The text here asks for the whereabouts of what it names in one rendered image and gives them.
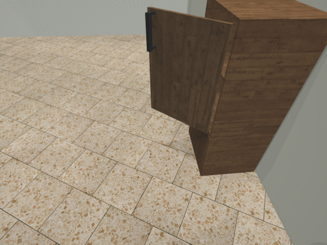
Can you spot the cupboard door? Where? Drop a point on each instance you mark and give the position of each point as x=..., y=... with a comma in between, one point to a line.
x=186, y=65

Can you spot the handle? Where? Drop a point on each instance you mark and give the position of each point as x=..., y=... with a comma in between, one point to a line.
x=148, y=17

